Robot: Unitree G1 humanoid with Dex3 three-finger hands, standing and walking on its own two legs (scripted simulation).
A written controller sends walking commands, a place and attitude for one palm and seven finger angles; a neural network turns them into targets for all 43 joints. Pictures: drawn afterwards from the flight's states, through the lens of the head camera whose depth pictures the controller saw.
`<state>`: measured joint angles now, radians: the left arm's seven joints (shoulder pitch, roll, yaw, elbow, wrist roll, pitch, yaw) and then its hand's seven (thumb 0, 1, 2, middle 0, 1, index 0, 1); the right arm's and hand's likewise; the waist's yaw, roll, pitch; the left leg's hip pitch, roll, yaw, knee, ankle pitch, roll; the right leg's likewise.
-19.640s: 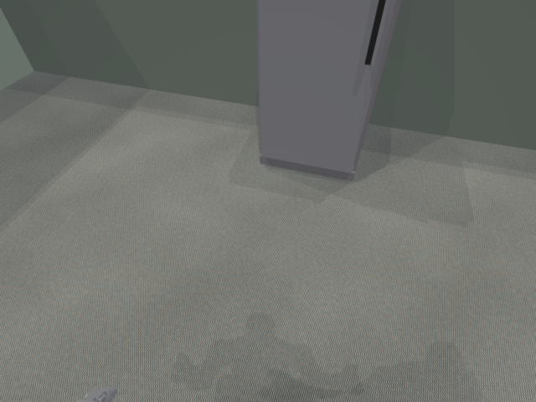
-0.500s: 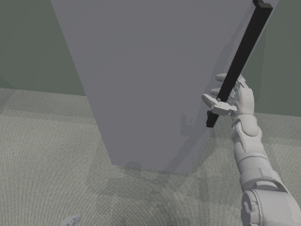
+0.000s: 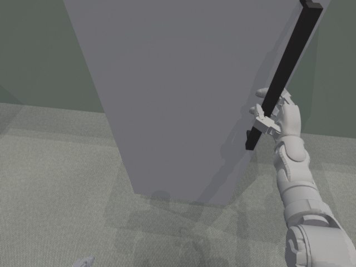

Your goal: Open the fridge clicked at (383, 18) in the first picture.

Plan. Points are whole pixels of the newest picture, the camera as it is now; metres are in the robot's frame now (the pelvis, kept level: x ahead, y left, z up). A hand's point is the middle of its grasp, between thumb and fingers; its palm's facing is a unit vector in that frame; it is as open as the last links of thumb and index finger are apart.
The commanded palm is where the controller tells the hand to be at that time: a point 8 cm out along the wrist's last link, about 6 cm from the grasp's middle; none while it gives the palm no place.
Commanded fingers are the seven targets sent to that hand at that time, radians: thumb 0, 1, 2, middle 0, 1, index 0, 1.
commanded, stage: grip the handle and tug to test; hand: right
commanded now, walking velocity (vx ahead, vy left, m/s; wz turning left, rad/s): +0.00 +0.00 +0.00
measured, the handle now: (270, 91) +0.50 -0.14 +0.15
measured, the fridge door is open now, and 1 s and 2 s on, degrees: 0 14 43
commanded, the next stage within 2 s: pull the door a little, standing still in 0.44 s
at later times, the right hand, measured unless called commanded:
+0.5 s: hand (258, 121) +0.43 -0.12 +0.11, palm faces -0.02 +1.00 +0.01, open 5.8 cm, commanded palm +0.38 -0.18 +0.11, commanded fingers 0.00 -0.90 -0.90 0.45 1.40 0.45 1.40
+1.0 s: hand (252, 157) +0.33 -0.10 +0.11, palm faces -0.06 +1.00 -0.05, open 6.1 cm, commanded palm +0.30 -0.16 +0.11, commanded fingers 0.00 -0.90 -0.90 0.45 1.40 0.45 1.40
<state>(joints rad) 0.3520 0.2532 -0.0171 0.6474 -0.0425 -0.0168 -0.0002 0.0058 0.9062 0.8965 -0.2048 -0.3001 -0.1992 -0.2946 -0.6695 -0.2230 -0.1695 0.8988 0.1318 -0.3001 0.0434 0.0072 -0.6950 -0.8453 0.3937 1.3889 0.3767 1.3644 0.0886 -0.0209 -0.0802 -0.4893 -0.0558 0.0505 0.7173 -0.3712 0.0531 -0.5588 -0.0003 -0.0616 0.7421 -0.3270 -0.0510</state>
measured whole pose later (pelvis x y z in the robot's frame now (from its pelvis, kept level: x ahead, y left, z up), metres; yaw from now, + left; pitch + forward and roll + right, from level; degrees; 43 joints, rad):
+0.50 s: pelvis +0.02 +0.00 +0.01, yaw +2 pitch +8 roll +0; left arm 0.36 0.26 -0.01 0.59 -0.05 0.00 -0.01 0.01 0.91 0.90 -0.20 -0.30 -0.20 -0.29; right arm -0.44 -0.21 -0.18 0.61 0.17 -0.21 0.06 0.01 -0.74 -0.78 0.35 1.40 0.34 1.36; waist 0.08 -0.03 -0.10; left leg -0.43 -0.07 0.01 0.67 -0.38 0.06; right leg -0.49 -0.01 -0.09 0.69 -0.34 -0.04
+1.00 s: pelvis +0.03 +0.01 +0.01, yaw +1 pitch +3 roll +0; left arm 0.26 0.23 -0.03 0.53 -0.05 0.01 0.01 0.01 0.91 0.90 -0.20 -0.30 -0.20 -0.29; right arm 0.00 -0.14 0.01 0.11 0.14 -0.12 0.02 0.02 -0.70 -0.74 0.35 1.38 0.32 1.35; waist 0.02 -0.04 -0.08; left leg -0.28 -0.06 0.03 0.61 -0.37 0.06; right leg -0.35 0.00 -0.07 0.63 -0.33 -0.04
